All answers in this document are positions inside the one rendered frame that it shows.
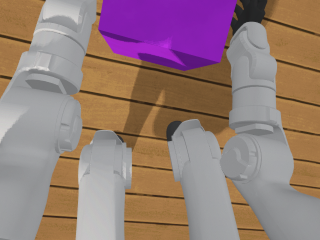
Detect left robot upper arm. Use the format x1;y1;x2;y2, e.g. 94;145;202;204
0;86;83;240

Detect carton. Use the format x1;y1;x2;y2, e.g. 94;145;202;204
98;0;237;71

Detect robot right forearm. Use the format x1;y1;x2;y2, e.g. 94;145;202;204
226;21;290;149

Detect robot left thigh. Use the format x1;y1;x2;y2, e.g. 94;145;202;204
75;139;132;240

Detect right robot upper arm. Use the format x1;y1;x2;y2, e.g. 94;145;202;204
219;133;320;240

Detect robot left forearm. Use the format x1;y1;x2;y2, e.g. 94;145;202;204
0;0;97;103

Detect right robot hand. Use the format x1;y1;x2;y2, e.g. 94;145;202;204
230;0;268;36

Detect robot right foot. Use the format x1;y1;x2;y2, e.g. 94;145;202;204
166;120;182;145

